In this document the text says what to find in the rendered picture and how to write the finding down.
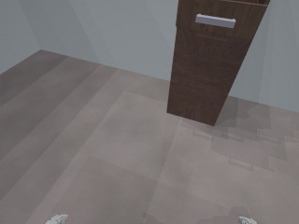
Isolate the handle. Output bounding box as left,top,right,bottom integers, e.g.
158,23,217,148
195,34,228,46
195,14,235,29

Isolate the robot left hand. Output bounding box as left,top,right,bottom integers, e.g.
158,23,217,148
45,214,69,224

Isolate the drawer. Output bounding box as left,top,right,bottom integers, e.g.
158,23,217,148
176,0,268,40

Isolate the cabinet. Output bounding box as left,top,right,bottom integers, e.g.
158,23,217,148
166,0,270,126

